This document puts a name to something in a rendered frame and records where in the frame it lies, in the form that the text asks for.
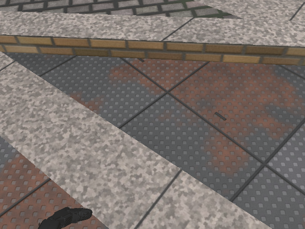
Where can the left robot hand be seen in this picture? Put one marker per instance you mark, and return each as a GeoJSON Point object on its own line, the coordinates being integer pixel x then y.
{"type": "Point", "coordinates": [65, 217]}

